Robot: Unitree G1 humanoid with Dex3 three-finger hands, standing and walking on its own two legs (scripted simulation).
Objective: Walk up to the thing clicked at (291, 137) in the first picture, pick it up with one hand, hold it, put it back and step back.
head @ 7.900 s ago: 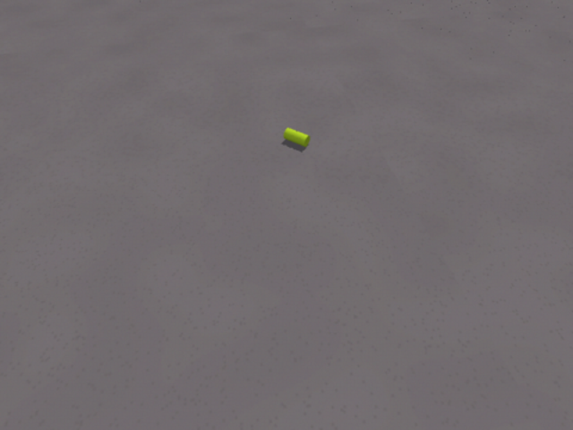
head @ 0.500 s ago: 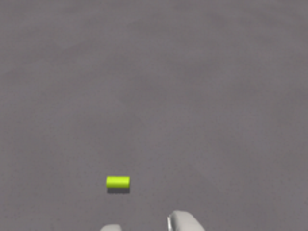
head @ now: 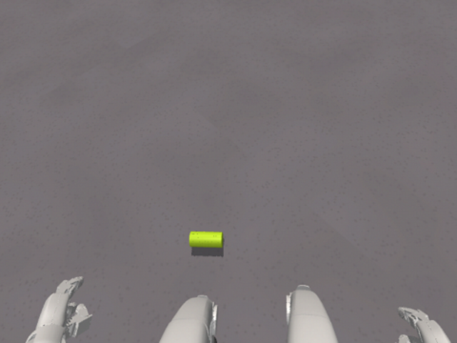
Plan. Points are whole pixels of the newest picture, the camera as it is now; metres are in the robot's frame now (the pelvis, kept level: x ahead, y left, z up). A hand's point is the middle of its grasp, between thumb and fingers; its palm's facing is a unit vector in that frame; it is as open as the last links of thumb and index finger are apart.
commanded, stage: walk up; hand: left
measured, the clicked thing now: (206, 239) +0.48 +0.16 -0.69
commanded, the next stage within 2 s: none
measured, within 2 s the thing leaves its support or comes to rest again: neither
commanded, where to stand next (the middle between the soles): +0.10 +0.00 m, yaw -2 degrees
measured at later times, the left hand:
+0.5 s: hand out of the picture +0.02 +0.25 -0.13, palm faces -0.04 -0.92 -0.38, open 7.4 cm
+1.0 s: hand out of the picture +0.09 +0.30 -0.11, palm faces -0.01 -0.90 -0.44, open 7.4 cm
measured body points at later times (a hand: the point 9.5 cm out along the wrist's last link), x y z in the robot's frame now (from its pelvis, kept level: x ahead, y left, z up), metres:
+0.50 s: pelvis -0.02 -0.03 +0.02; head -0.01 -0.02 +0.47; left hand +0.02 +0.30 -0.10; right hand +0.02 -0.39 -0.08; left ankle +0.00 +0.13 -0.65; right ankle -0.02 -0.14 -0.69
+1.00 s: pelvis -0.02 +0.02 +0.02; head +0.04 +0.01 +0.47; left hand +0.09 +0.34 -0.08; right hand +0.11 -0.27 -0.10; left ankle +0.08 +0.12 -0.69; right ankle -0.03 -0.14 -0.65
